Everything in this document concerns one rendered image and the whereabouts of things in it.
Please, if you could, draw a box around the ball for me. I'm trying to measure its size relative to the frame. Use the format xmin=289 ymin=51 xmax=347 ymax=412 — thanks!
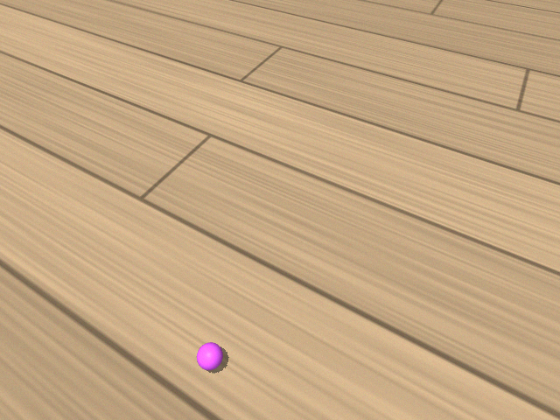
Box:
xmin=197 ymin=342 xmax=223 ymax=370

